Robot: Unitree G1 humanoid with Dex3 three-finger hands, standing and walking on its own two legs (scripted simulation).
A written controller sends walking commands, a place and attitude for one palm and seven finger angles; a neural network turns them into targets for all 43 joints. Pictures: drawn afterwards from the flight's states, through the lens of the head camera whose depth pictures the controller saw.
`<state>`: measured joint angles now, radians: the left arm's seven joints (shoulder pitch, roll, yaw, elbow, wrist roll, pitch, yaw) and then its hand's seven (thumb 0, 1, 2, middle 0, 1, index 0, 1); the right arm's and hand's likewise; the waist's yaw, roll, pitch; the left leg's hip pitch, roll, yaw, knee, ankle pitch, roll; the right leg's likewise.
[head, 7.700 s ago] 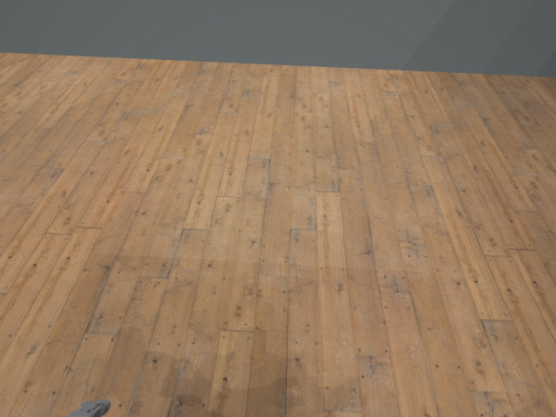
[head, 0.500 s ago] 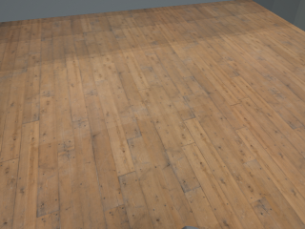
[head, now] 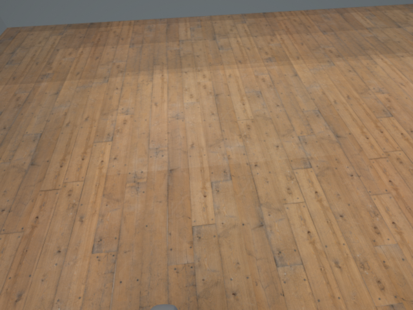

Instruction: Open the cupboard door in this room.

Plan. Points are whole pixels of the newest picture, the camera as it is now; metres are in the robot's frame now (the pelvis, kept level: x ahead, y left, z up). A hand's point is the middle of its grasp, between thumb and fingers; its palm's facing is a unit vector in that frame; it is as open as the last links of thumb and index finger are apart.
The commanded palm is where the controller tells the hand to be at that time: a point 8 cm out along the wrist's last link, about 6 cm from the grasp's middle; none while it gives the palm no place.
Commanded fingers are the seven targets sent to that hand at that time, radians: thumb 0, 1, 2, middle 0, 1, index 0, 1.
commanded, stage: turn or walk to find it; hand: left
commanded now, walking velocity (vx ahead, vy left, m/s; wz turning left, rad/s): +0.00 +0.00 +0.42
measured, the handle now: out of the picture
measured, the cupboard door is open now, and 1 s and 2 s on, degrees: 0 0 0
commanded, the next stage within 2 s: none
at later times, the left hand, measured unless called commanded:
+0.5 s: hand out of the picture +0.04 +0.23 -0.15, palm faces +0.22 -0.94 -0.27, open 7.4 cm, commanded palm none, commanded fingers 0.00 0.90 0.90 -0.20 -0.30 -0.20 -0.30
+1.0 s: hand out of the picture -0.12 +0.20 -0.18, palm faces +0.48 -0.85 -0.24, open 7.4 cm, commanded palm none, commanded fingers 0.00 0.90 0.90 -0.20 -0.30 -0.20 -0.30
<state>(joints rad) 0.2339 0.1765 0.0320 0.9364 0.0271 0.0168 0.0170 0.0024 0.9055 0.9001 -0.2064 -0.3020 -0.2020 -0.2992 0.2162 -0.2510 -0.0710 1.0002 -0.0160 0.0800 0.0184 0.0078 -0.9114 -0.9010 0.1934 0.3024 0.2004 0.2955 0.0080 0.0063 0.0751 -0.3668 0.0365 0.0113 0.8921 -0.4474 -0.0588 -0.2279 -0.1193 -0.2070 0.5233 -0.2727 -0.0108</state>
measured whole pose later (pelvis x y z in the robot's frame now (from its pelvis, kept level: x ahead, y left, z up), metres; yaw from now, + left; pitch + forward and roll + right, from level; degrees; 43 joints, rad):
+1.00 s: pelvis -0.05 +0.01 -0.01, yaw +26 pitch -1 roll +0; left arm 0.27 0.22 0.05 0.97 0.02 0.03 0.02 0.00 0.91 0.90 -0.21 -0.30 -0.20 -0.30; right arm 0.16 -0.24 -0.05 0.98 -0.01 0.05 0.01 0.01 -0.91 -0.90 0.19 0.30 0.20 0.30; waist 0.03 -0.02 0.08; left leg -0.25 0.03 0.06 0.58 -0.31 -0.03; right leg -0.26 -0.16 -0.25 0.63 -0.33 0.02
